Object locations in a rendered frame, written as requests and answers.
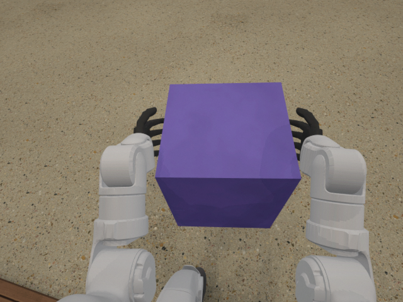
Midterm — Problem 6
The right robot hand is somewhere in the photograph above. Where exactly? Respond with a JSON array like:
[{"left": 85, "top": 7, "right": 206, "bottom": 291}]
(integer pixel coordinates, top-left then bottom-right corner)
[{"left": 289, "top": 108, "right": 322, "bottom": 161}]

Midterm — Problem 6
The left robot hand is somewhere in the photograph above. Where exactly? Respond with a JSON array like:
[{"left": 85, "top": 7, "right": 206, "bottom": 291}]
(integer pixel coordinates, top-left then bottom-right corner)
[{"left": 133, "top": 107, "right": 164, "bottom": 156}]

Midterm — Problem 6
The robot left shin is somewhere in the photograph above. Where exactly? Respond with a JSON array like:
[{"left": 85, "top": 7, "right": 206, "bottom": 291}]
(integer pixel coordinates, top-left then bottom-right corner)
[{"left": 182, "top": 265, "right": 199, "bottom": 274}]

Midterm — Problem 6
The right robot upper arm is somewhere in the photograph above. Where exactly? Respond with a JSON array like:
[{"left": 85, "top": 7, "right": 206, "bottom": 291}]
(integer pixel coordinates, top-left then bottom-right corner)
[{"left": 295, "top": 255, "right": 376, "bottom": 302}]

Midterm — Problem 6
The robot left forearm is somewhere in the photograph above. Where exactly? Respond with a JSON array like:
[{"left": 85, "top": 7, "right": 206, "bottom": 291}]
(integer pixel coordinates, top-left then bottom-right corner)
[{"left": 86, "top": 133, "right": 156, "bottom": 286}]

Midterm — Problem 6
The left robot upper arm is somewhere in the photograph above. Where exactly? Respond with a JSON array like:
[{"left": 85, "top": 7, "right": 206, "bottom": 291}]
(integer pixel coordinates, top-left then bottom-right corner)
[{"left": 57, "top": 249, "right": 156, "bottom": 302}]

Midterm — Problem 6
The carton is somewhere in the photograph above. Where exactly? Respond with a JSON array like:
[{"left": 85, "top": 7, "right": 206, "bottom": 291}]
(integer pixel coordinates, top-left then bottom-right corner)
[{"left": 155, "top": 82, "right": 301, "bottom": 228}]

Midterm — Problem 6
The robot right forearm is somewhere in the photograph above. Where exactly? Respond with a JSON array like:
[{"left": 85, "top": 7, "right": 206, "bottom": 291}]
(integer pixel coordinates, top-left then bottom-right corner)
[{"left": 300, "top": 135, "right": 377, "bottom": 302}]

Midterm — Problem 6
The robot left thigh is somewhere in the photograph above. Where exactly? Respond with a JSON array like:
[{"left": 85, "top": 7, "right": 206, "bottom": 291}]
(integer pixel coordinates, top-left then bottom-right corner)
[{"left": 156, "top": 269, "right": 203, "bottom": 302}]

